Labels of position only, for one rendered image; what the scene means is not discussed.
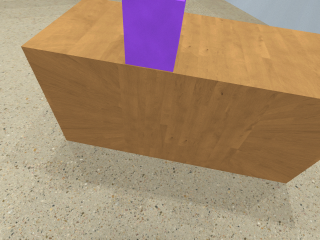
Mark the carton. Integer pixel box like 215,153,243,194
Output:
122,0,186,72

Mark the pedestal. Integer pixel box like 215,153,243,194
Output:
21,0,320,184

